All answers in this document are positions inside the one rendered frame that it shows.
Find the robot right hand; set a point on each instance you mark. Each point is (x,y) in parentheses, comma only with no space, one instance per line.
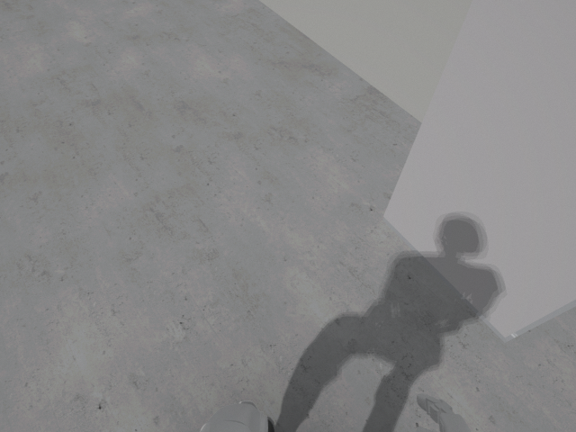
(441,413)

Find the left robot thigh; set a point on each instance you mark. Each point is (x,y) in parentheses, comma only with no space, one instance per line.
(237,418)

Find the fridge door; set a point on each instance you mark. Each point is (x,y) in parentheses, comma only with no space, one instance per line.
(488,192)

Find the left robot shin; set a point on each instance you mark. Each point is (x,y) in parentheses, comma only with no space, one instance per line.
(249,402)

